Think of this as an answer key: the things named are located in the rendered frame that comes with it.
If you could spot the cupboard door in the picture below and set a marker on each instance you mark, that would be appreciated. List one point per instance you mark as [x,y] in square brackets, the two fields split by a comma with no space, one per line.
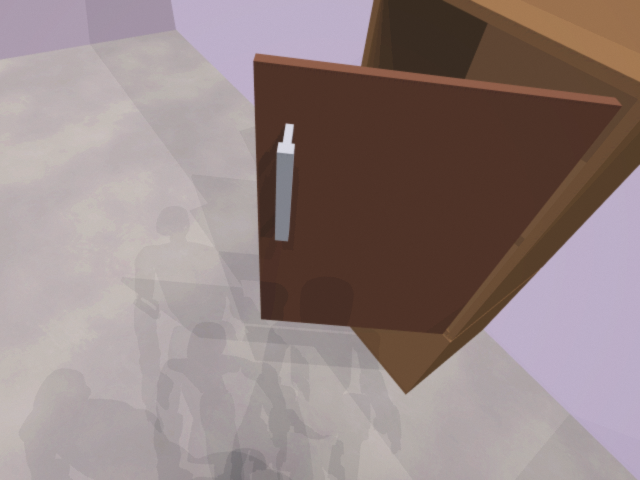
[408,189]

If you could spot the handle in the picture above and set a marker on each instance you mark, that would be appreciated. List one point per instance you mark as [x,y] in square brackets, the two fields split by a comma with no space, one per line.
[284,177]

